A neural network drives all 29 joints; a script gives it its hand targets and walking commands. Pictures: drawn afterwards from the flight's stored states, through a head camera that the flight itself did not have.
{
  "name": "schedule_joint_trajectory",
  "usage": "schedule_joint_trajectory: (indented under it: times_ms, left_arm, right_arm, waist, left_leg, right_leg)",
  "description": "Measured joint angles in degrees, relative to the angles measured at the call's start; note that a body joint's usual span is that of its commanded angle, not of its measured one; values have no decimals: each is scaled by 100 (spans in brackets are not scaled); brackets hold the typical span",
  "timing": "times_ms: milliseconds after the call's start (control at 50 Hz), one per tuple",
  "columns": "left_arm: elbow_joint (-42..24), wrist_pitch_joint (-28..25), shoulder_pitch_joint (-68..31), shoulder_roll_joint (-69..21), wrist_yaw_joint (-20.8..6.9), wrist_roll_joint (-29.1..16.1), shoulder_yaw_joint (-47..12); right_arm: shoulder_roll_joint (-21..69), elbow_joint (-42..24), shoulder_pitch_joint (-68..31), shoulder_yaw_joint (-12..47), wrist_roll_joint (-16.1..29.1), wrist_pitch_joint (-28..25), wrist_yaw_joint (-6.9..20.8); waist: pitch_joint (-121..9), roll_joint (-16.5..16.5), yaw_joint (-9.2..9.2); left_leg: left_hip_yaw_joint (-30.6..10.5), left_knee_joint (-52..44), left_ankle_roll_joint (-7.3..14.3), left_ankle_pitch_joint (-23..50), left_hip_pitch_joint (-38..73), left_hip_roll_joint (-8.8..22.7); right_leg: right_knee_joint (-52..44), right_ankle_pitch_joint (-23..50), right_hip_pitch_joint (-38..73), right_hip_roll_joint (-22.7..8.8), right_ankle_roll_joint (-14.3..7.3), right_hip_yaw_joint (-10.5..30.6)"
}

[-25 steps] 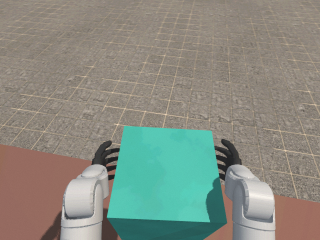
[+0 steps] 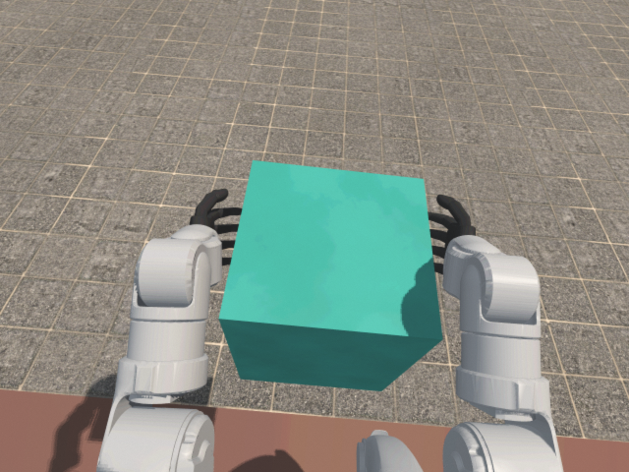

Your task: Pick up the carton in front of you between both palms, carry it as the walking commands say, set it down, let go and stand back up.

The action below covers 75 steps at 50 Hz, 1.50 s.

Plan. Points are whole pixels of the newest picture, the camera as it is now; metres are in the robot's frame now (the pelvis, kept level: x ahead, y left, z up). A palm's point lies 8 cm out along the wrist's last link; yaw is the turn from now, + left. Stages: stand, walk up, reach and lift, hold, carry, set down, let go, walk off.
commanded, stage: carry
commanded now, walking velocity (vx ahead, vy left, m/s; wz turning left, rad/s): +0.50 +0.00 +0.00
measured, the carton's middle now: (323, 288) +0.36 -0.01 +0.01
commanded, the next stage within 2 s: none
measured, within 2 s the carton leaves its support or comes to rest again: neither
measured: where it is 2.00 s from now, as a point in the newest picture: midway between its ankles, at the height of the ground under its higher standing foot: (299, 192)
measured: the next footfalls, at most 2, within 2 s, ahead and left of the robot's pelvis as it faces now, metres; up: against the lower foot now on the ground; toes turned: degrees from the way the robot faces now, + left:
right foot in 0.18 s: +0.30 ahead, -0.10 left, +0.00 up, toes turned -6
left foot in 0.64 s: +0.63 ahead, +0.06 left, -0.07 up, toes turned +4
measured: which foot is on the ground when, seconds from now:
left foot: down 0.00-0.20, up 0.22-0.62, down 0.64-1.00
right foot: up 0.00-0.16, down 0.18-0.64, up 0.66-1.00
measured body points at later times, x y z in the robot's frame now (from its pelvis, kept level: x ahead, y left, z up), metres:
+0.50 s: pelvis +0.33 -0.03 -0.01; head +0.43 -0.03 +0.43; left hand +0.71 +0.15 +0.09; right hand +0.73 -0.15 +0.08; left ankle +0.43 +0.11 -0.70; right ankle +0.26 -0.09 -0.74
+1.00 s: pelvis +0.69 +0.01 -0.08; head +0.77 +0.01 +0.36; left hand +1.07 +0.14 -0.02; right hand +1.05 -0.16 -0.02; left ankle +0.59 +0.05 -0.81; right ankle +0.83 -0.12 -0.76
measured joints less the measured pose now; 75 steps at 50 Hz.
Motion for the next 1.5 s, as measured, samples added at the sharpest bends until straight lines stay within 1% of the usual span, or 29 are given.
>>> schedule_joint_trajectory:
  times_ms: [80, 160, 180, 200, 220, 260, 300, 340, 420, 480, 520, 600, 620, 640, 680, 720, 760, 840, 920, 980, 1040, 1080, 1120, 1160, 1200, 1240, 1340, 1440, 1500]
  left_arm:
    - [-62, -35, -231, 1, 17, 24, 149]
    - [-19, -21, -297, -37, 15, 43, 254]
    - [56, -38, -317, -72, 15, 63, 255]
    - [119, -99, -322, -125, 15, 100, 255]
    - [174, -151, -327, -165, 23, 141, 228]
    - [244, -177, -263, -208, 34, 175, 185]
    - [162, -130, -122, -210, 56, 109, 172]
    - [-11, -92, -28, -191, 101, 3, 179]
    - [-402, -144, -56, -188, 159, -163, 260]
    - [-571, -226, -157, -232, 158, -190, 306]
    - [-561, -269, -196, -266, 152, -180, 294]
    - [-238, -281, -228, -220, 154, -148, 162]
    - [-120, -258, -230, -163, 151, -159, 131]
    - [14, -229, -240, -86, 140, -180, 105]
    - [410, -257, -390, 71, 91, -194, 39]
    - [764, -260, -442, 141, 81, -167, 6]
    - [929, -163, -346, 115, 79, -128, 1]
    - [792, -22, -153, 6, 85, -27, 31]
    - [360, -166, 35, -136, 117, 61, 132]
    - [29, -342, 163, -274, 141, 148, 227]
    - [-258, -458, 263, -330, 135, 156, 272]
    - [-348, -518, 255, -366, 134, 166, 239]
    - [-356, -647, 151, -426, 150, 228, 197]
    - [-280, -684, 70, -420, 174, 250, 127]
    - [-314, -604, 156, -425, 197, 231, 122]
    - [-432, -494, 286, -439, 220, 165, 175]
    - [-878, -384, 654, -575, 227, 55, 343]
    - [-1177, -451, 1224, -832, 28, 205, 336]
    - [-1313, -464, 1625, -953, -78, 343, 199]
  right_arm:
    - [-24, 84, -329, -81, 8, -57, 13]
    - [15, 125, -402, -125, -92, -15, 48]
    - [-2, 121, -373, -138, -116, 7, 64]
    - [-46, 141, -368, -143, -120, 3, 85]
    - [-83, 185, -367, -143, -127, -15, 94]
    - [-100, 222, -280, -149, -140, -8, 128]
    - [-43, 138, -173, -138, -161, 64, 119]
    - [30, -24, -133, -130, -183, 125, 90]
    - [129, -481, -142, -152, -234, 108, 76]
    - [190, -807, -117, -209, -285, 55, 85]
    - [215, -931, -53, -243, -343, 40, 111]
    - [203, -730, -17, -269, -469, 78, 149]
    - [197, -583, -44, -254, -491, 89, 155]
    - [204, -410, -79, -234, -514, 92, 152]
    - [165, -29, -209, -202, -569, 50, 149]
    - [96, 406, -307, -147, -500, 32, 195]
    - [66, 646, -233, -102, -411, 98, 162]
    - [29, 618, -34, -48, -174, 174, 70]
    - [97, 376, 83, -22, -72, 34, -27]
    - [172, 195, 151, -16, -7, -89, -161]
    - [200, 20, 143, -3, 53, -178, -208]
    - [145, -123, 146, 14, 83, -183, -208]
    - [-10, -145, -2, 21, 118, -213, -167]
    - [-79, -94, -78, -31, 125, -228, -113]
    - [-11, -86, -54, -56, 49, -149, -85]
    - [110, -141, 2, -78, -64, -39, -58]
    - [475, -584, 379, -89, -357, 48, 9]
    - [817, -1166, 1170, -6, -627, 3, 53]
    - [837, -1400, 1638, 133, -653, 35, 74]
  waist:
    - [-5, -11, 9]
    - [-110, -12, 93]
    - [-133, -12, 138]
    - [-113, 93, 229]
    - [-66, 165, 320]
    - [27, 132, 444]
    - [128, 55, 533]
    - [245, -2, 600]
    - [406, -40, 726]
    - [383, 40, 791]
    - [272, 126, 844]
    - [-109, 319, 901]
    - [-200, 358, 862]
    - [-297, 347, 775]
    - [-415, 102, 590]
    - [-412, -17, 410]
    - [-396, -45, 277]
    - [-139, -13, 72]
    - [105, 12, -83]
    - [159, 25, -129]
    - [135, 39, -123]
    - [103, -2, -82]
    - [164, 193, 77]
    - [205, 163, 220]
    - [186, 37, 352]
    - [163, -71, 450]
    - [-15, -157, 598]
    - [-441, -51, 506]
    - [-676, -20, 403]
  left_leg:
    - [-57, -135, -136, -387, 474, -16]
    - [-60, 76, -332, -974, 984, 3]
    - [-52, 476, -367, -1157, 992, 39]
    - [-118, 1107, -370, -1126, 836, 162]
    - [-381, 1981, -385, -1065, 531, 161]
    - [-860, 3583, -326, -1168, -170, -58]
    - [-1030, 4162, -253, -998, -762, -138]
    - [-1082, 4007, -237, -791, -1255, -87]
    - [-1117, 2939, -282, -460, -1947, 23]
    - [-1070, 2125, -296, 711, -2234, 66]
    - [-1022, 1206, -321, 1676, -2171, 68]
    - [-777, -351, -195, 3207, -1601, 19]
    - [-689, -528, -160, 3344, -1354, 17]
    - [-609, -503, -111, 2873, -1064, 5]
    - [-559, 77, 101, 957, -919, -192]
    - [-501, 601, 243, 607, -999, -317]
    - [-472, 767, 254, 264, -924, -399]
    - [-486, 593, 220, -74, -540, -442]
    - [-563, 398, 207, -394, -87, -446]
    - [-626, 207, 132, -664, 332, -440]
    - [-646, 169, 54, -1008, 767, -419]
    - [-569, 701, -30, -1237, 898, -413]
    - [-703, 2117, -222, -1162, 487, -264]
    - [-1009, 3742, -327, -1233, -202, -342]
    - [-1071, 4263, -363, -1003, -741, -292]
    - [-1061, 3970, -411, -743, -1141, -167]
    - [-941, 2384, -524, -369, -1702, 62]
    - [-608, 730, -581, 735, -1650, 77]
    - [-247, -174, -549, 1345, -1227, -11]
  right_leg:
    - [-1464, 618, -90, 46, 0, -162]
    - [-3131, 1634, 588, 307, -101, -546]
    - [-3352, 1539, 880, 361, -146, -634]
    - [-3211, 1023, 980, 435, -215, -675]
    - [-2969, 702, 984, 481, -279, -697]
    - [-2795, 461, 1110, 484, -327, -676]
    - [-2924, 334, 1354, 488, -337, -637]
    - [-3126, 223, 1612, 492, -339, -600]
    - [-3318, -68, 2032, 485, -306, -510]
    - [-3281, -395, 2346, 530, -236, -460]
    - [-3171, -685, 2595, 601, -189, -434]
    - [-2406, -1512, 3073, 743, -54, -449]
    - [-1974, -1328, 3142, 733, -3, -504]
    - [-1369, -1197, 3140, 694, 24, -530]
    - [25, -1525, 2710, 577, 35, -224]
    - [1004, -1454, 2054, 550, 47, 110]
    - [1266, -1030, 1368, 435, 57, 245]
    - [699, -569, 256, 186, 136, 242]
    - [-48, -120, -417, 103, 110, 148]
    - [-1069, 494, -467, 173, 55, -8]
    - [-2547, 1226, -14, 392, -23, -286]
    - [-3476, 1784, 637, 506, -148, -527]
    - [-3249, 1209, 796, 629, -337, -656]
    - [-3101, 852, 938, 632, -398, -673]
    - [-3327, 770, 1241, 598, -318, -629]
    - [-3669, 716, 1605, 547, -329, -586]
    - [-4307, 500, 2453, 386, -221, -458]
    - [-4662, 48, 3314, 294, -1, -414]
    - [-4512, -439, 3792, 256, 155, -408]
